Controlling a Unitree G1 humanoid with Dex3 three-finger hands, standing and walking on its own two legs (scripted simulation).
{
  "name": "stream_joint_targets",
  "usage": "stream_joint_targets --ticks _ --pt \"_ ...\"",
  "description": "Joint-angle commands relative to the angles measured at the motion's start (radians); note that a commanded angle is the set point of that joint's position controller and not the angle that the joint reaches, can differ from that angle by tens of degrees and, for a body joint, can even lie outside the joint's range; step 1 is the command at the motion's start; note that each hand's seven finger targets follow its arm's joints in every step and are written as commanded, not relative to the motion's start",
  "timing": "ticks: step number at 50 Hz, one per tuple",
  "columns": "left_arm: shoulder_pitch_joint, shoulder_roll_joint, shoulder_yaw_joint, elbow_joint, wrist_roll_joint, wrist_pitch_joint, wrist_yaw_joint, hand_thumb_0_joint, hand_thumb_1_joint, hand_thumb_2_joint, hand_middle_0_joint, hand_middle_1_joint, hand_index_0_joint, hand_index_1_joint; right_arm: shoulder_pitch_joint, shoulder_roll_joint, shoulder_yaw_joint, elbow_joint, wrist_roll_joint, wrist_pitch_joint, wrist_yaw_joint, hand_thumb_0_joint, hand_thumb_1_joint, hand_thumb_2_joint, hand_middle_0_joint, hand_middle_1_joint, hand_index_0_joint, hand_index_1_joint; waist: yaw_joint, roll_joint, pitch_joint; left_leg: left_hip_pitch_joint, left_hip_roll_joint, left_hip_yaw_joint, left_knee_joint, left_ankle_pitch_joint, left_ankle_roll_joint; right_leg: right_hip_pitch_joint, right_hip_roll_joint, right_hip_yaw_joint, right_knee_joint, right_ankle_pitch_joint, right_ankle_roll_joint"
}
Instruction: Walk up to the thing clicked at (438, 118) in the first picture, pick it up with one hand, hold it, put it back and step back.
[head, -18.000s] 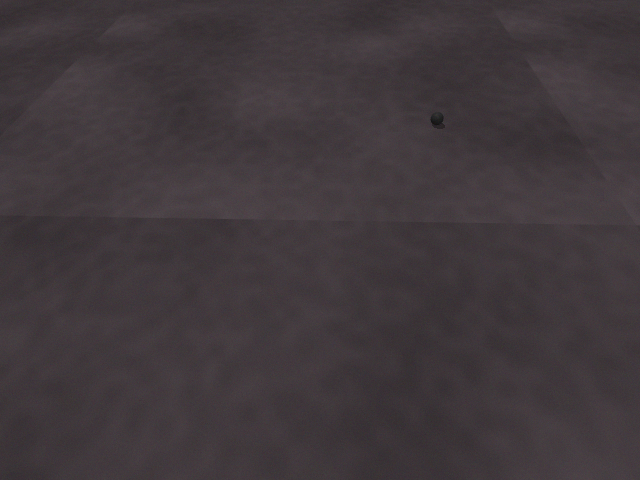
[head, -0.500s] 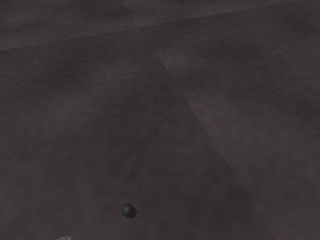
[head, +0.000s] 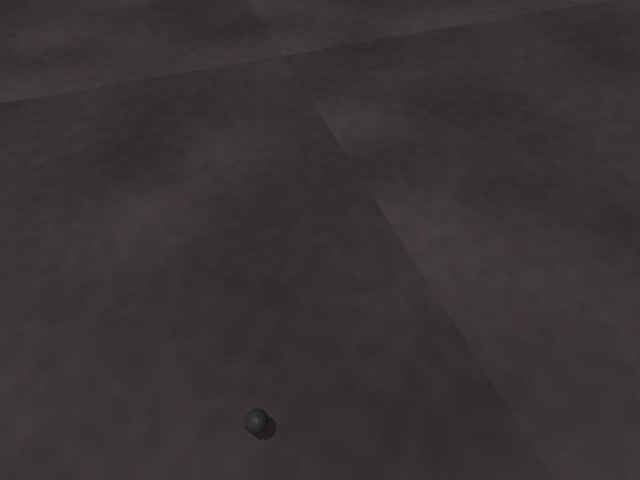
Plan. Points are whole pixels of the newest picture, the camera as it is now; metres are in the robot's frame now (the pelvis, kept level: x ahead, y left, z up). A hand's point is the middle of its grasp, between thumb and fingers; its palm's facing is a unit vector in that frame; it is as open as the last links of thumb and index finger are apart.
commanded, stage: walk up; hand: left
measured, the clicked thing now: (256, 421) +0.41 +0.24 -0.75
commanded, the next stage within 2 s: stand in 0.14 s
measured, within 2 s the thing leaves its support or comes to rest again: neither
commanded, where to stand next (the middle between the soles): +0.03 +0.00 m, yaw +0 degrees
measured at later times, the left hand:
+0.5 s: hand out of the picture +0.08 +0.25 -0.15, palm faces -0.03 -0.94 -0.33, open 7.4 cm
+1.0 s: hand out of the picture +0.07 +0.25 -0.16, palm faces -0.03 -0.94 -0.34, open 7.4 cm
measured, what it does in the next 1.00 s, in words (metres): stands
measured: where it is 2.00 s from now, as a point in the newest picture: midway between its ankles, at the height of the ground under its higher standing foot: outside the picture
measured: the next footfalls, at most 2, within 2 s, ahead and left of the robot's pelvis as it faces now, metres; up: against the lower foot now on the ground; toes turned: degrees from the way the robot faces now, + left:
none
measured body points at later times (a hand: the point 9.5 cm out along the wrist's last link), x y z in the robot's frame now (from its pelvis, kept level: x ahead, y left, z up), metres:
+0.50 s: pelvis +0.00 +0.00 +0.00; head +0.01 +0.00 +0.45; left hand +0.08 +0.30 -0.13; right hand +0.08 -0.30 -0.13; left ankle +0.01 +0.14 -0.75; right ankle -0.01 -0.13 -0.75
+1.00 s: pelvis +0.00 +0.00 +0.00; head +0.01 -0.01 +0.45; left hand +0.07 +0.30 -0.13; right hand +0.07 -0.30 -0.14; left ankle +0.01 +0.14 -0.75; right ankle -0.01 -0.13 -0.75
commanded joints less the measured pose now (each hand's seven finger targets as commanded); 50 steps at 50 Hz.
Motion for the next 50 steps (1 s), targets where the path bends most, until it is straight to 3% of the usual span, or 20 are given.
stream_joint_targets --ticks 1,6,8,13,29,39,50 --pt "-0.055 0.215 0.034 -0.065 0.002 -0.019 0.019 0.000 0.900 0.900 -0.200 -0.300 -0.200 -0.300 -0.040 -0.219 -0.042 -0.065 -0.003 -0.022 -0.014 0.000 -0.900 -0.900 0.200 0.300 0.200 0.300 -0.005 -0.017 -0.076 0.036 0.085 -0.075 -0.045 0.135 0.044 -0.015 -0.094 0.075 -0.061 0.109 -0.032" --pt "-0.054 0.217 0.034 -0.073 0.003 -0.020 0.019 0.000 0.900 0.900 -0.200 -0.300 -0.200 -0.300 -0.040 -0.215 -0.042 -0.071 -0.003 -0.021 -0.013 0.000 -0.900 -0.900 0.200 0.300 0.200 0.300 -0.005 -0.014 -0.085 0.037 0.083 -0.072 -0.044 0.129 0.044 -0.008 -0.097 0.079 -0.060 0.116 -0.030" --pt "-0.040 0.219 0.028 -0.076 0.000 -0.023 0.024 0.000 0.900 0.900 -0.200 -0.300 -0.200 -0.300 -0.059 -0.219 -0.043 -0.079 -0.007 -0.021 -0.016 0.000 -0.900 -0.900 0.200 0.300 0.200 0.300 -0.001 -0.013 -0.075 0.045 0.102 -0.081 -0.043 0.208 0.037 -0.009 -0.111 0.079 -0.053 0.192 -0.029" --pt "-0.034 0.222 0.023 -0.083 -0.001 -0.029 0.024 0.000 0.900 0.900 -0.200 -0.300 -0.200 -0.300 -0.053 -0.217 -0.042 -0.081 -0.005 -0.020 -0.013 0.000 -0.900 -0.900 0.200 0.300 0.200 0.300 -0.006 -0.010 -0.106 0.061 0.100 -0.074 -0.042 0.203 0.036 0.009 -0.114 0.080 -0.056 0.206 -0.027" --pt "-0.025 0.227 0.016 -0.091 0.001 -0.024 0.020 0.000 0.900 0.900 -0.200 -0.300 -0.200 -0.300 -0.047 -0.220 -0.038 -0.078 -0.006 -0.018 -0.010 0.000 -0.900 -0.900 0.200 0.300 0.200 0.300 -0.007 -0.009 -0.071 0.038 0.093 -0.075 -0.061 0.083 0.035 -0.026 -0.110 0.090 -0.078 0.083 -0.030" --pt "-0.009 0.227 0.015 -0.096 0.001 -0.025 0.021 0.000 0.900 0.900 -0.200 -0.300 -0.200 -0.300 -0.041 -0.223 -0.038 -0.078 -0.007 -0.020 -0.010 0.000 -0.900 -0.900 0.200 0.300 0.200 0.300 0.000 -0.006 -0.089 0.051 0.097 -0.078 -0.051 0.138 0.038 -0.021 -0.112 0.087 -0.065 0.131 -0.033" --pt "-0.006 0.229 0.013 -0.094 -0.001 -0.025 0.022 0.000 0.900 0.900 -0.200 -0.300 -0.200 -0.300 -0.025 -0.218 -0.037 -0.079 -0.006 -0.016 -0.009 0.000 -0.900 -0.900 0.200 0.300 0.200 0.300 -0.004 -0.015 -0.076 0.040 0.094 -0.078 -0.053 0.113 0.035 -0.023 -0.111 0.089 -0.069 0.100 -0.034"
